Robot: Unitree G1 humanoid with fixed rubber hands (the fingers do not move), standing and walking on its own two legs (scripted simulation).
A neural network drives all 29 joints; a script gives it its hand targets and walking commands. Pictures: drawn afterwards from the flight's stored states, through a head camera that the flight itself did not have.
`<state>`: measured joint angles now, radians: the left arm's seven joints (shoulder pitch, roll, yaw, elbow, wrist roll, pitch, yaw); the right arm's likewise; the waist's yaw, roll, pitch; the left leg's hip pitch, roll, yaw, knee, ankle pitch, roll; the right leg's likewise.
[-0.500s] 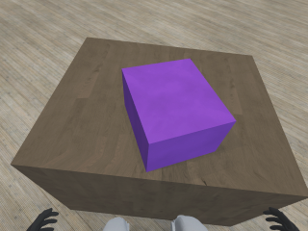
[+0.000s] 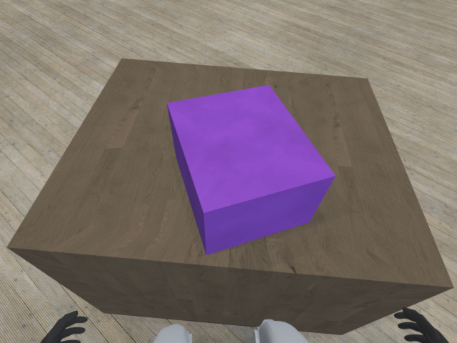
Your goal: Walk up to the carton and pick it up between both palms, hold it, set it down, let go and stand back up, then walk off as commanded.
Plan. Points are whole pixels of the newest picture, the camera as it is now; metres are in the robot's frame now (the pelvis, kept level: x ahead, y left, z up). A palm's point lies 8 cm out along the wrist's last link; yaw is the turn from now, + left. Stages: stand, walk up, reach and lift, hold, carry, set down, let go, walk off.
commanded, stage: walk up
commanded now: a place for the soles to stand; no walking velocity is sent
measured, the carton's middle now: (239, 164) +0.48 -0.02 -0.01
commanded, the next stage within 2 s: reach and lift in 1.78 s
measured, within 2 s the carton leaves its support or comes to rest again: neither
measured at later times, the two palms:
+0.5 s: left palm out of the picture +0.12 +0.32 -0.09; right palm out of the picture +0.11 -0.32 -0.04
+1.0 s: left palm out of the picture +0.13 +0.32 -0.08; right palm out of the picture +0.11 -0.31 -0.04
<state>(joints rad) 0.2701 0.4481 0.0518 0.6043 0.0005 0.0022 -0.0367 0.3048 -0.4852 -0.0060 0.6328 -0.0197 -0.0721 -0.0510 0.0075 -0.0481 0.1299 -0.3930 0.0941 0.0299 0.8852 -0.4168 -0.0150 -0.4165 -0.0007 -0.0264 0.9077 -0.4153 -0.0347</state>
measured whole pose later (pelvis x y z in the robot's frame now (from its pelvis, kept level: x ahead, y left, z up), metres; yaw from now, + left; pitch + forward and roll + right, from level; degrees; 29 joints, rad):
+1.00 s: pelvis +0.01 +0.01 +0.00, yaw +0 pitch -3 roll -1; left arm 0.27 0.45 0.05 0.60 0.00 -0.01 -0.01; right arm 0.30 -0.46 -0.01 0.63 -0.02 -0.07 -0.04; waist 0.00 -0.05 0.13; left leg -0.39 0.08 0.02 0.89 -0.43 -0.02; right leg -0.40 -0.01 -0.02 0.86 -0.40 -0.02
